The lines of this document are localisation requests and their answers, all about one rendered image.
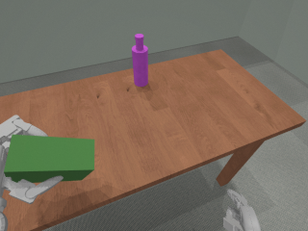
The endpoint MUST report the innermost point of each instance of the robot right hand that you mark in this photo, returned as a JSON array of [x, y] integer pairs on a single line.
[[243, 220]]

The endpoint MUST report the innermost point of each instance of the sponge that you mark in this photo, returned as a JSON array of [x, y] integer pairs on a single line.
[[38, 158]]

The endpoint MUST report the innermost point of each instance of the robot left hand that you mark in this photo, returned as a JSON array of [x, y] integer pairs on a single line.
[[23, 190]]

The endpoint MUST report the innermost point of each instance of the table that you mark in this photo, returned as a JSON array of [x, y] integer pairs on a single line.
[[193, 111]]

